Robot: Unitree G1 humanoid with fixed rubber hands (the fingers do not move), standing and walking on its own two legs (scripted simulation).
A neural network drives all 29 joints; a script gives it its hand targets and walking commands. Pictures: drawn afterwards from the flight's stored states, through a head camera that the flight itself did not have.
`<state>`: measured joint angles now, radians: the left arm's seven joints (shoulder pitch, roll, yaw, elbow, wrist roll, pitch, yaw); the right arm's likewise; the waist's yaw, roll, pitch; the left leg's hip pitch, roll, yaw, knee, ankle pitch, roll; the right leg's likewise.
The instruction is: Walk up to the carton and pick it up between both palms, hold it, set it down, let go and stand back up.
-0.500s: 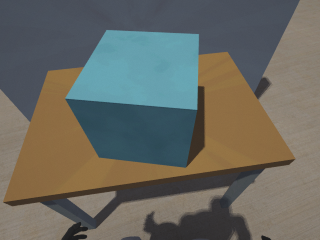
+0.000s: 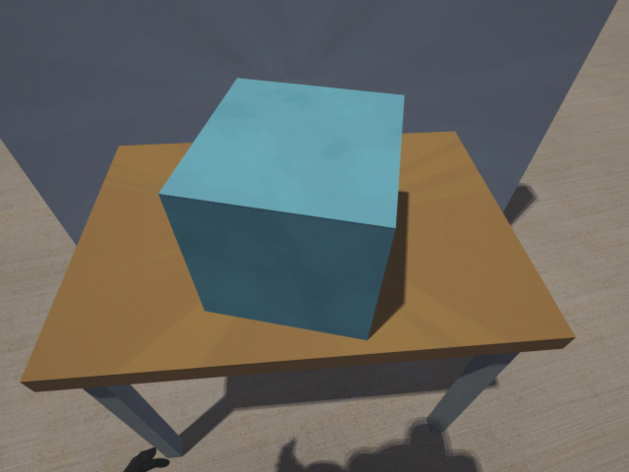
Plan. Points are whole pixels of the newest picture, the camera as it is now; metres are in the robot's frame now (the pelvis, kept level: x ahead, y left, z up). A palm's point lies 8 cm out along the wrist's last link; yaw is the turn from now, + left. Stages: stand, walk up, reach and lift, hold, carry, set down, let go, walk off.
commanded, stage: walk up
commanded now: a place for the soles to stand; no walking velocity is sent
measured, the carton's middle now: (301, 206) +0.50 +0.04 +0.03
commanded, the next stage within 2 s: reach and lift in 0.06 s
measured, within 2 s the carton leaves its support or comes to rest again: neither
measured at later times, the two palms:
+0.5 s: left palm (131, 445) +0.17 +0.25 -0.08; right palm out of the picture +0.12 -0.24 -0.06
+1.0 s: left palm (93, 423) +0.18 +0.29 -0.04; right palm (489, 446) +0.17 -0.19 -0.03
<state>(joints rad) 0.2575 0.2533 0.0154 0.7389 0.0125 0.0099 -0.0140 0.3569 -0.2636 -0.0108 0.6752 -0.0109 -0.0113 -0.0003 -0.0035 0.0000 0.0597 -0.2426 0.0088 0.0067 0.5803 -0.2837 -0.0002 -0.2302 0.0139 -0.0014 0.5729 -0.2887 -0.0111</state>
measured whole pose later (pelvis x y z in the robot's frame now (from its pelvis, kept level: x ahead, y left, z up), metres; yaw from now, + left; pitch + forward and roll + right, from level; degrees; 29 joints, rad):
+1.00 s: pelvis +0.01 +0.03 +0.01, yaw -2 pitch -7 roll -1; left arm 0.20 0.33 0.00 0.50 -0.19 -0.09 -0.07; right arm 0.27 -0.13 -0.05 0.47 0.07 -0.18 -0.07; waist 0.03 -0.01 0.10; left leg -0.08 0.00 0.08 0.46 -0.25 0.04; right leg -0.07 -0.01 0.03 0.42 -0.23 0.03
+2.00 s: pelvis +0.04 +0.03 +0.01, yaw +0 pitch -6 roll -2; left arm 0.03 0.45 0.06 0.14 -0.31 0.09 -0.13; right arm 0.13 -0.16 0.00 0.09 0.29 0.02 -0.20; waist 0.04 -0.01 0.11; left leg -0.06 0.01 0.04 0.43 -0.28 0.03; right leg 0.01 0.01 0.01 0.30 -0.21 0.02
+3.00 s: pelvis +0.02 +0.04 +0.01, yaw +0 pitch +1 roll -2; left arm -0.82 0.53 0.04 0.74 -0.32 0.33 -0.11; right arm -0.65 -0.28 -0.06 0.55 0.33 0.28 -0.17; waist -0.06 -0.02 0.03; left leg -0.23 0.00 0.04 0.45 -0.23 0.04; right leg -0.16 -0.01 0.02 0.32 -0.17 0.04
